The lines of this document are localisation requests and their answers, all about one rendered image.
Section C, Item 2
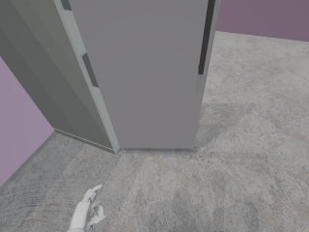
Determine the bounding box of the fridge door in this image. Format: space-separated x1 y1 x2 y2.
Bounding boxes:
69 0 221 149

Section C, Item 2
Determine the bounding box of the robot left hand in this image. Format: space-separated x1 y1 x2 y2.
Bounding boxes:
69 185 106 232

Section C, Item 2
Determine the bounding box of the handle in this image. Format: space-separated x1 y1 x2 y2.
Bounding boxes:
198 0 215 74

